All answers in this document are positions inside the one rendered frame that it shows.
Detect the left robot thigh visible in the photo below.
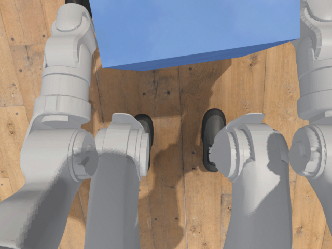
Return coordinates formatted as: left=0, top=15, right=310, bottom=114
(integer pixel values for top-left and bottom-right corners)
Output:
left=84, top=123, right=149, bottom=249

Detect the right robot forearm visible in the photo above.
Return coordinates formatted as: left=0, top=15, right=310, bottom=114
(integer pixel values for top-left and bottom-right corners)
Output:
left=291, top=0, right=332, bottom=125

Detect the robot left shin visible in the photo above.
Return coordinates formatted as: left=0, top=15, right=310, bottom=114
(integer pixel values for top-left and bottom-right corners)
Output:
left=94, top=113, right=143, bottom=156

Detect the robot left hand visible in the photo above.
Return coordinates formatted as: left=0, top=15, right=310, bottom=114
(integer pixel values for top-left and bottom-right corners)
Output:
left=65, top=0, right=92, bottom=18

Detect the robot left upper arm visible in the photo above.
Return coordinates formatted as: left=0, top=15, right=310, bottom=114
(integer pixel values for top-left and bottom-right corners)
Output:
left=0, top=128, right=99, bottom=249

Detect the left robot forearm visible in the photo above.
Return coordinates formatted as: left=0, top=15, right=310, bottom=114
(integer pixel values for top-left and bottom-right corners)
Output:
left=20, top=3, right=98, bottom=173

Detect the carton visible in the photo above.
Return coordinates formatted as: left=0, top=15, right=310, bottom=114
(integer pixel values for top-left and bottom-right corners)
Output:
left=89, top=0, right=300, bottom=71

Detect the robot right upper arm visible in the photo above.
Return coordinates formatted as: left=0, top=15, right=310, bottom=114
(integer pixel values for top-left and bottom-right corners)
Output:
left=288, top=124, right=332, bottom=235

